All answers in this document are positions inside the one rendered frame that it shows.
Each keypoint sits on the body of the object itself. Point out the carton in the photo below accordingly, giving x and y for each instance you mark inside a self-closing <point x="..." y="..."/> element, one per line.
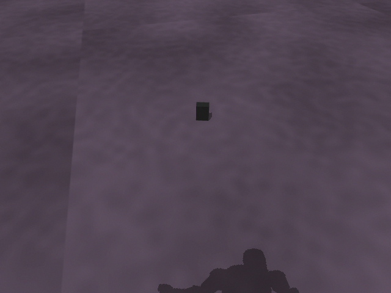
<point x="202" y="111"/>

